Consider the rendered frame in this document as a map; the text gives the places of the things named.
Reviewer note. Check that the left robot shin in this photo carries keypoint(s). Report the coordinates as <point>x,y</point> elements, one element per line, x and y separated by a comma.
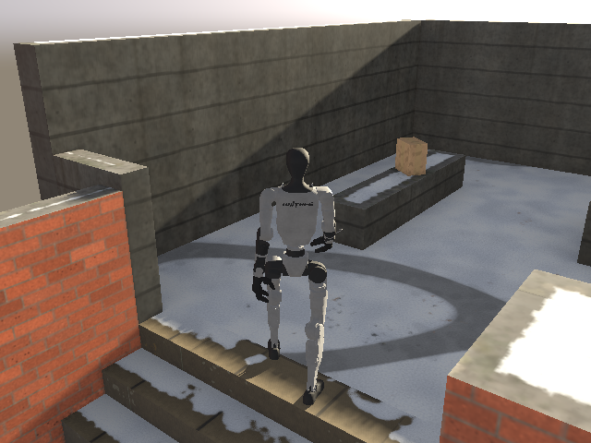
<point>273,320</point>

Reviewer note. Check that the right robot foot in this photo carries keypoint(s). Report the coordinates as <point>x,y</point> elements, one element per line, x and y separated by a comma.
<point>310,396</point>

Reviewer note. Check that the robot left upper arm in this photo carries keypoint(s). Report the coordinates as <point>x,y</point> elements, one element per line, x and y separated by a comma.
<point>266,198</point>

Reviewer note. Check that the right robot hand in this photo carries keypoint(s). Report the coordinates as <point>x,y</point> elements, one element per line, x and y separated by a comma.
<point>319,241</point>

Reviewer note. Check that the robot right upper arm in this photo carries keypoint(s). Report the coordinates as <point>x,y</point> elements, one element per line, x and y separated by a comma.
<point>327,207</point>

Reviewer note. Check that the left robot hand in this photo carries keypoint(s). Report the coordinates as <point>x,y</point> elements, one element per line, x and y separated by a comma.
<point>257,289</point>

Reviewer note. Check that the right robot forearm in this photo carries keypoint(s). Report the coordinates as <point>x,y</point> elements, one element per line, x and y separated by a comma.
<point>330,237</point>

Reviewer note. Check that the left robot forearm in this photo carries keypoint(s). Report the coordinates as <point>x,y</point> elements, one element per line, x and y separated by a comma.
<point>260,256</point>

